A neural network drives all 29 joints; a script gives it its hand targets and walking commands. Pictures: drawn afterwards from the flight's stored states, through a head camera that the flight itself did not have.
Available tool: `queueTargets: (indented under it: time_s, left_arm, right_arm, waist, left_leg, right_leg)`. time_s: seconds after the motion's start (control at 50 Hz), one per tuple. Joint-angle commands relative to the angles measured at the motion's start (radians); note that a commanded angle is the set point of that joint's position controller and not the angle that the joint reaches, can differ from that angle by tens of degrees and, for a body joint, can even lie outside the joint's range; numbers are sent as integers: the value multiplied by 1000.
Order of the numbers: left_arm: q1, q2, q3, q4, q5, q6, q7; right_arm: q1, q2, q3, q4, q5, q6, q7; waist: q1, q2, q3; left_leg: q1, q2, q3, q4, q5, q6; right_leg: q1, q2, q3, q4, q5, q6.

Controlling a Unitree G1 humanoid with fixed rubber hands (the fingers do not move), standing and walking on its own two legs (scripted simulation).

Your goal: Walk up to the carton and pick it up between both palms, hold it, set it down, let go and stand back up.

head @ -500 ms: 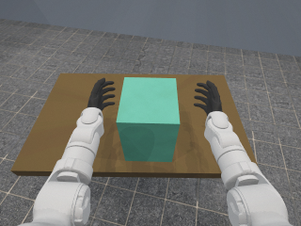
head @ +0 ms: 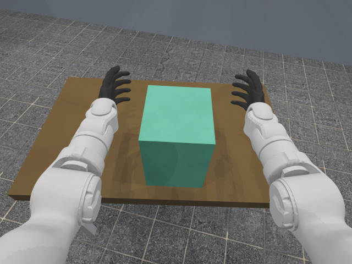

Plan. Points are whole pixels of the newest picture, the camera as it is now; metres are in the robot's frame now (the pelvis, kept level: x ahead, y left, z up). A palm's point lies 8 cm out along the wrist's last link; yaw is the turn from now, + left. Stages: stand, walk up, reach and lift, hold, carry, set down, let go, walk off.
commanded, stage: reach and lift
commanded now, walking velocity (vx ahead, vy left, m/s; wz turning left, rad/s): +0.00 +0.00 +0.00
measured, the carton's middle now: (176, 139) +0.46 +0.02 -0.02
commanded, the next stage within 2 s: none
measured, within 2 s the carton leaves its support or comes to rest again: neither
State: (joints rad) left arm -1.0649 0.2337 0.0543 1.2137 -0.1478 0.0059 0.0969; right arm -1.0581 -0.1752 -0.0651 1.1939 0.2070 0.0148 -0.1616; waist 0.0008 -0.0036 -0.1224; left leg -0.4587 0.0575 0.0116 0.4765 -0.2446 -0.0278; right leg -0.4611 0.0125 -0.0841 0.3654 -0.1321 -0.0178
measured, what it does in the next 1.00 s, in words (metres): stands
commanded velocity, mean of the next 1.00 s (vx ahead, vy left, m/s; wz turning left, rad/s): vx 0.00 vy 0.00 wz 0.00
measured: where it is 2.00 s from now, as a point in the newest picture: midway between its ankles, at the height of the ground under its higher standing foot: outside the picture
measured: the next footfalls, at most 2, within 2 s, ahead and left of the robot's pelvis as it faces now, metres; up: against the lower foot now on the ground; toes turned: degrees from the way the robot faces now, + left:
none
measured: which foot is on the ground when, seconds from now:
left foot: down 0.00-1.00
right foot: down 0.00-1.00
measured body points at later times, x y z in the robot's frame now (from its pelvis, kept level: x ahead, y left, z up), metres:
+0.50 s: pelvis -0.02 +0.00 -0.02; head +0.11 -0.01 +0.41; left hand +0.46 +0.16 +0.01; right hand +0.45 -0.15 +0.00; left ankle -0.02 +0.13 -0.74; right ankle +0.02 -0.11 -0.74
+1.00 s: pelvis -0.01 +0.00 -0.02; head +0.13 +0.00 +0.41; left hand +0.45 +0.15 +0.00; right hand +0.45 -0.11 +0.00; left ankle -0.02 +0.13 -0.74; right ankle +0.02 -0.11 -0.74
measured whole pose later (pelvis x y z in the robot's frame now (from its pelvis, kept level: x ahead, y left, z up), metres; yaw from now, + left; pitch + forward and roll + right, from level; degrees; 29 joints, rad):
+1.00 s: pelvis -0.01 +0.00 -0.02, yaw +1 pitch +23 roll -1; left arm -0.98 0.05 0.53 1.35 0.27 -0.50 0.09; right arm -0.92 0.11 -0.66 1.15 -0.48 -0.44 -0.13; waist -0.01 0.04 -0.11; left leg -0.73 0.04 0.00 0.60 -0.27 -0.02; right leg -0.74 -0.01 -0.09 0.52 -0.18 -0.01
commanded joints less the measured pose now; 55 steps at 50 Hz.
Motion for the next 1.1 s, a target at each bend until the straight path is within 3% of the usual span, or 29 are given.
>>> queueTargets:
  time_s: [0.0,0.1,0.18,0.34,0.48,0.66,0.74,0.84,0.88,0.96,1.08]
  left_arm:
    - [-394,63,32,-19,57,-125,-16]
    - [-418,51,65,-41,103,-238,-13]
    - [-453,41,67,-51,96,-312,-2]
    - [-446,52,56,95,39,-420,-6]
    - [-447,62,67,150,23,-469,-18]
    - [-432,10,148,101,122,-485,-30]
    - [-432,-115,229,70,233,-490,-54]
    - [-391,-442,321,134,484,-508,-121]
    - [-356,-610,311,169,552,-505,-140]
    - [-300,-691,297,158,595,-495,-130]
    - [-226,-683,318,115,627,-463,-111]
  right_arm:
    - [-353,-106,-40,-30,-44,-102,25]
    - [-346,-94,-92,-78,-105,-211,47]
    - [-357,-82,-122,-122,-145,-275,55]
    - [-352,-38,-120,-96,-188,-324,53]
    - [-369,-16,-116,-95,-201,-356,37]
    - [-349,70,-150,-87,-253,-387,31]
    - [-330,219,-230,-77,-373,-397,55]
    - [-279,581,-380,-14,-724,-450,129]
    - [-254,741,-400,18,-824,-467,165]
    - [-175,814,-416,64,-899,-471,199]
    - [-122,797,-399,76,-911,-470,202]
  waist:
    - [-8,72,-596]
    - [-2,97,-700]
    - [-5,105,-791]
    - [-9,25,-872]
    - [-21,-16,-966]
    - [-15,5,-971]
    - [-19,22,-904]
    - [-34,54,-732]
    - [-29,75,-688]
    - [-28,84,-677]
    - [-25,47,-619]
  left_leg:
    - [184,-51,18,15,535,-74]
    - [144,-51,36,37,575,-85]
    - [108,-49,42,66,558,-89]
    - [-116,-57,51,93,370,-56]
    - [-220,-71,61,130,362,-46]
    - [-223,-79,72,156,444,-46]
    - [-201,-80,77,136,435,-41]
    - [-157,-80,94,93,399,-38]
    - [-107,-70,93,87,409,-38]
    - [-25,-52,86,83,453,-39]
    - [7,-40,78,44,498,-30]
  right_leg:
    - [317,21,32,53,393,7]
    - [303,18,27,82,421,6]
    - [256,15,22,111,403,3]
    - [247,-1,35,201,341,16]
    - [296,0,42,270,413,35]
    - [339,1,52,293,514,41]
    - [347,-5,50,274,501,38]
    - [369,-4,18,238,481,31]
    - [345,6,-1,220,467,19]
    - [294,19,-25,187,442,5]
    - [338,22,-32,146,467,12]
